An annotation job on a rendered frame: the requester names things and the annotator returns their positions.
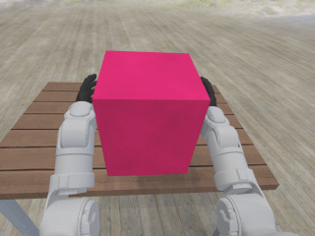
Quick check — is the robot left upper arm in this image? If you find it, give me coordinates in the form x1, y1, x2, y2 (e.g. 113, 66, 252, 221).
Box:
40, 198, 100, 236

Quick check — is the robot left forearm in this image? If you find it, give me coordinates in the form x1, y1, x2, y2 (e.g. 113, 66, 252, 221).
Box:
39, 101, 96, 236

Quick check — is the carton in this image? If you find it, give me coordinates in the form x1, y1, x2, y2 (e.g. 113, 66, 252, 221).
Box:
92, 50, 211, 177

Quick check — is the robot right upper arm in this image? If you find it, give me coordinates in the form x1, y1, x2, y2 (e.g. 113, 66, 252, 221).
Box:
216, 193, 300, 236

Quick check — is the robot right forearm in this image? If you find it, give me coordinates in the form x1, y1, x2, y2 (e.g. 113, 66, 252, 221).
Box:
200, 106, 276, 227

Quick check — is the left robot hand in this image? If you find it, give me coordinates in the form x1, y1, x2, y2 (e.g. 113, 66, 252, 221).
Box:
75, 74, 97, 104

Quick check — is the table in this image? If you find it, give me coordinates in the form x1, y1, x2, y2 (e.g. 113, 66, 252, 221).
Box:
0, 82, 280, 236

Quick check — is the right robot hand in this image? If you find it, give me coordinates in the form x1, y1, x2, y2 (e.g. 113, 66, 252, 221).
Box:
200, 77, 217, 107

